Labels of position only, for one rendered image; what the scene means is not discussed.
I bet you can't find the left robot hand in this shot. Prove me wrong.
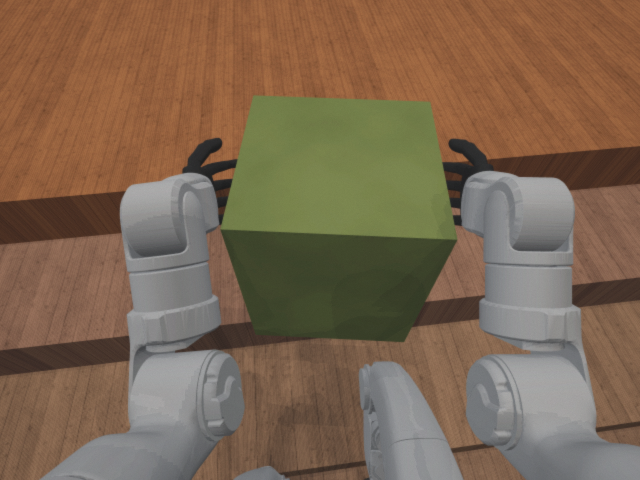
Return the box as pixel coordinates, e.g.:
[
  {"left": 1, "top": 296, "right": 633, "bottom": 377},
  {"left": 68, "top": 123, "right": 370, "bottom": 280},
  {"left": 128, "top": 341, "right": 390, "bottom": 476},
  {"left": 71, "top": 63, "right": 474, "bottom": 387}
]
[{"left": 182, "top": 138, "right": 238, "bottom": 225}]

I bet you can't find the right robot forearm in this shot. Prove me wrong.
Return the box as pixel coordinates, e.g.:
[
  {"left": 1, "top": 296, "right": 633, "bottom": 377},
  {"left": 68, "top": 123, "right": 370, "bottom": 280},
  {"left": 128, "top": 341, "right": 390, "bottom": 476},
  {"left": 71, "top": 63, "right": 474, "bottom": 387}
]
[{"left": 461, "top": 171, "right": 596, "bottom": 428}]

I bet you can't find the right robot thigh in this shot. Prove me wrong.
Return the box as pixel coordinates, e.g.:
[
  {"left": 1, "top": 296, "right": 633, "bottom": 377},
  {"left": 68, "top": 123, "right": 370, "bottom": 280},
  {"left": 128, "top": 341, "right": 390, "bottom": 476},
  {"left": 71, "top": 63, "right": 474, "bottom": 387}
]
[{"left": 359, "top": 361, "right": 464, "bottom": 480}]

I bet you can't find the right robot shin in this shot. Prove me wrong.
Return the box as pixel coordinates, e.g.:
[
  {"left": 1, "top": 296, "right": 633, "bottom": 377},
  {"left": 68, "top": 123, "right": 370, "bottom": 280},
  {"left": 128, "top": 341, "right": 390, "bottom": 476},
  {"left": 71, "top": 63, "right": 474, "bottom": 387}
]
[{"left": 363, "top": 410, "right": 385, "bottom": 480}]

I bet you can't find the right robot hand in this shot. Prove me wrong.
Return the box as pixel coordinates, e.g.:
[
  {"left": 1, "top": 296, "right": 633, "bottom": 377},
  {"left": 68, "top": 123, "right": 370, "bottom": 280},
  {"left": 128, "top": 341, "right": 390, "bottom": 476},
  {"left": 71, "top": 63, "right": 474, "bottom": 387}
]
[{"left": 442, "top": 139, "right": 494, "bottom": 226}]

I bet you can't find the carton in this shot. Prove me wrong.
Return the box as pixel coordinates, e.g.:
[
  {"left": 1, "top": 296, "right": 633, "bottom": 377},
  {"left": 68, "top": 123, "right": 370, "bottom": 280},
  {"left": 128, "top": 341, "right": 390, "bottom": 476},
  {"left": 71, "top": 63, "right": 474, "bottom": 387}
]
[{"left": 220, "top": 95, "right": 458, "bottom": 342}]

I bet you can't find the robot left upper arm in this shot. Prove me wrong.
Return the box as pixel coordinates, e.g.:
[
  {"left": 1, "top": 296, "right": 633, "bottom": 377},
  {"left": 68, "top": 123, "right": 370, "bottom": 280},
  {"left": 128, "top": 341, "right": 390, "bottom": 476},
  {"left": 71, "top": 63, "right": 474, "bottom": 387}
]
[{"left": 40, "top": 349, "right": 245, "bottom": 480}]

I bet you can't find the robot right upper arm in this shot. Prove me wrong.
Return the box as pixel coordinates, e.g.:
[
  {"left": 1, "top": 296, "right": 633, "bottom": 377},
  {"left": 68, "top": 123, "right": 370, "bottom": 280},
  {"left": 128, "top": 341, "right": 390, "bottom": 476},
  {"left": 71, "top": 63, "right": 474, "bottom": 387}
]
[{"left": 466, "top": 354, "right": 640, "bottom": 480}]

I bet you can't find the left robot forearm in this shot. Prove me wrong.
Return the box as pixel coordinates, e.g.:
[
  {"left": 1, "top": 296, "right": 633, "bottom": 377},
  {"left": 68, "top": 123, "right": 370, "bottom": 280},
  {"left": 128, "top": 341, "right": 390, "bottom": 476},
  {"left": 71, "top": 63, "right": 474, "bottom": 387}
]
[{"left": 120, "top": 173, "right": 221, "bottom": 423}]

